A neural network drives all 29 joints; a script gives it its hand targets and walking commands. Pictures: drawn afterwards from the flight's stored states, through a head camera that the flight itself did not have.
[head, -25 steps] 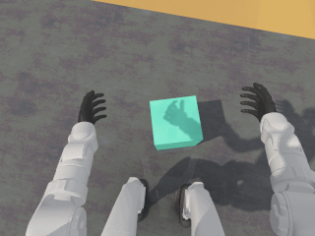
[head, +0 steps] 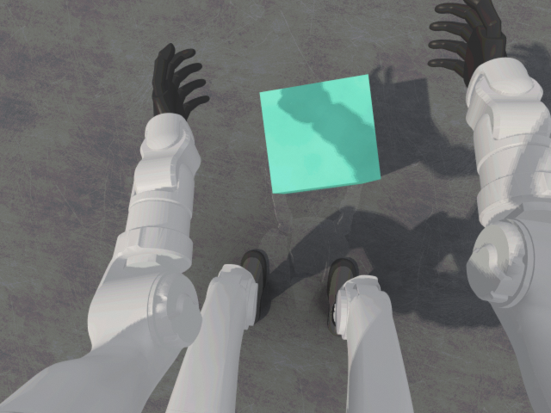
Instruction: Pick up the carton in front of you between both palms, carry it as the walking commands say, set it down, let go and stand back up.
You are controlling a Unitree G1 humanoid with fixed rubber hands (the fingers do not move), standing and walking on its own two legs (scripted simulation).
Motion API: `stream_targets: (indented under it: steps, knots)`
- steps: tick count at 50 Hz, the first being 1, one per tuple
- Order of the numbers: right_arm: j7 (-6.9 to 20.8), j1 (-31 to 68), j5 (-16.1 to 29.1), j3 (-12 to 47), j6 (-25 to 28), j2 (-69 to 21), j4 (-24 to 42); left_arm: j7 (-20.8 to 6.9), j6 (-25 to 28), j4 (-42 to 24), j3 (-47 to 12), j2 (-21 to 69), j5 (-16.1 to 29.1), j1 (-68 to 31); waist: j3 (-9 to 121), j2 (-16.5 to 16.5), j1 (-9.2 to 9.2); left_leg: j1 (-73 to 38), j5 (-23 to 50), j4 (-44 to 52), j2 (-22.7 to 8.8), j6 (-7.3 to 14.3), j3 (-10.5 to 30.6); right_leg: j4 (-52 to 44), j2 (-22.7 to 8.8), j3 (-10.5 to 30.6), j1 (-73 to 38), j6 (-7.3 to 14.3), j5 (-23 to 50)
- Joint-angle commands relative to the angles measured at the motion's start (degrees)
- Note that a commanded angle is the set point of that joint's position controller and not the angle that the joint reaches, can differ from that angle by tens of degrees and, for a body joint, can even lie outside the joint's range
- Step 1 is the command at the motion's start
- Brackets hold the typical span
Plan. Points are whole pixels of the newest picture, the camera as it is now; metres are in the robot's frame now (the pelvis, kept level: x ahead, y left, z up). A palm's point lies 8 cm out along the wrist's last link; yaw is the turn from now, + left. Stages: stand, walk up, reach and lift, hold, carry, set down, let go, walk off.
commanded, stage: reach and lift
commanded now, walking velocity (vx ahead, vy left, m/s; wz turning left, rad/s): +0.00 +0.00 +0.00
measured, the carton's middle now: (318, 144) +0.49 -0.02 -0.49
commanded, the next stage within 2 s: none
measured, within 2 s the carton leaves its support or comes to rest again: leaves its support in 1.50 s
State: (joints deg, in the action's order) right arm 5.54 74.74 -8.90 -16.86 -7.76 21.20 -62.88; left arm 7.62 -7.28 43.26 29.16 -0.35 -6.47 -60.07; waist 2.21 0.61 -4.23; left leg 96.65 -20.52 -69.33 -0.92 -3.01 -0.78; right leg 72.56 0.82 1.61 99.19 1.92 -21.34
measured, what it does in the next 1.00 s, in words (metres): lowers itself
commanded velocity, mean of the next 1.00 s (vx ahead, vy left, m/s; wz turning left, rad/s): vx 0.00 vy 0.00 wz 0.00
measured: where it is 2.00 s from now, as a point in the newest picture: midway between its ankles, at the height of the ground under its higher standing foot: (292, 305)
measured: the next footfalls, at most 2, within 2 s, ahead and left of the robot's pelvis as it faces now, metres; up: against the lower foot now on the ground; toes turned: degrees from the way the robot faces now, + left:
none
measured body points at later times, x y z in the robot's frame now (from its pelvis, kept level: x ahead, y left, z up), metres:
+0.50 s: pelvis -0.05 +0.02 -0.20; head +0.32 -0.01 +0.06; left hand +0.48 +0.18 -0.37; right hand +0.53 -0.20 -0.37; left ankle +0.08 +0.15 -0.58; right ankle +0.07 -0.10 -0.58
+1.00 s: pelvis -0.04 +0.02 -0.25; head +0.32 -0.02 +0.00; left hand +0.49 +0.17 -0.42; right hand +0.53 -0.19 -0.43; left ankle +0.08 +0.15 -0.58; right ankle +0.07 -0.10 -0.58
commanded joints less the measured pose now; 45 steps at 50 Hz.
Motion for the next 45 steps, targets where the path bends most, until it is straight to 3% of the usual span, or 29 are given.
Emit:
stream_targets:
  steps: [1, 7, 14, 20, 24, 31, 36, 39, 42, 45]
  knots:
    - [-1.49, 8.32, 1.08, -0.11, 2.36, 3.37, 4.73, -0.11, 3.31, -3.51, -0.82, -5.23, 0.61, -5.54, 52.52, 7.73, 0.12, -4.78, 16.96, -5.29, 6.01, -1.9, -4.67, 4.08, 1.61, 3.92, -39.78, -2.55, 36.07]
    - [-3.71, 10.87, 6.78, 4.36, 4.02, 7.4, 8.63, 1.48, 4.8, -3.67, -6.79, -8.13, 6.8, -8.05, 61.27, 6.3, 1.09, -2.51, 20.08, -16.73, 6.11, -2.13, -4.38, 15.73, 1.84, 2.51, -31.39, -2.46, 33.95]
    - [-4.42, 20.02, 15.18, 12.58, 3.26, 14.2, 10.35, 4.61, 2.72, -5.08, -12.77, -11.48, 13.93, -15.12, 67.16, 8.37, 0.23, -6.09, 14.41, -28.02, 5.46, -1.6, -4.79, 26.3, 1.4, -0.44, -23.28, -2.59, 18.77]
    - [-4.24, 26.24, 17.5, 15.16, 1.78, 16.55, 2.52, 5.83, 0.59, -0.42, -14.4, -12.57, 16.2, -23.23, 56.86, 8.17, 0.7, -3.98, 3.0, -33.82, 4.56, -1.22, -4.96, 30.64, -0.12, -1.31, -12.3, -2.33, 3.29]
    - [-3.84, 29.5, 17.9, 15.85, 2.24, 17.4, -3.08, 5.55, 1.06, 4.59, -14.49, -13.47, 16.22, -27.86, 49.31, 6.05, 0.81, -3.17, -0.35, -37.45, 3.94, -1.1, -4.55, 33.44, -1.2, -0.5, -5.97, -1.81, -1.69]
    - [-3.88, 35.31, 19.49, 18.73, 4.27, 18.26, -6.69, 4.7, 3.48, 10.22, -15.19, -15.8, 17.1, -34.21, 45.17, 4.7, 0.48, -2.19, 2.29, -43.74, 3.34, -1.29, -4.14, 39.2, -2.18, 1.22, -4.54, -1.4, 0.54]
    - [-5.16, 36.02, 20.52, 20.86, 5.62, 18.04, -4.3, 3.7, 4.62, 15.07, -18.23, -13.98, 21.36, -32.78, 49.56, 7.56, 2.74, -0.61, 6.83, -47.34, 4.19, -1.33, -4.56, 42.23, -2.2, 1.43, -10.82, -1.86, 7.86]
    - [-6.08, 34.31, 20.76, 19.96, 6.22, 16.83, -1.7, 3.6, 5.84, 14.05, -18.82, -14.78, 21.6, -31.83, 51.55, 6.93, 3.53, 0.65, 9.07, -48.63, 4.52, -1.09, -4.79, 43.28, -1.75, 1.55, -12.54, -1.86, 11.67]
    - [-6.87, 31.99, 21.13, 20.25, 6.43, 15.47, -0.21, 3.71, 6.41, 13.4, -19.57, -14.13, 22.08, -29.59, 53.79, 7.16, 3.37, 2.41, 10.2, -48.73, 4.88, -1.19, -5.3, 44.12, -1.33, 1.54, -16.46, -1.97, 15.13]
    - [-6.88, 29.57, 20.97, 20.45, 5.97, 13.37, -2.35, 3.81, 6.36, 15.52, -18.64, -14.33, 21.44, -27.7, 47.89, 7.33, 2.2, 5.77, 7.63, -48.03, 5.06, -1.06, -5.22, 43.8, -1.3, 1.6, -12.81, -2.06, 12.25]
